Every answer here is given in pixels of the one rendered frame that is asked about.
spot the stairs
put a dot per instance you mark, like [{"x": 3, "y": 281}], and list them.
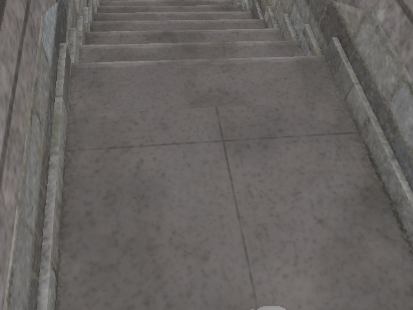
[{"x": 153, "y": 30}]

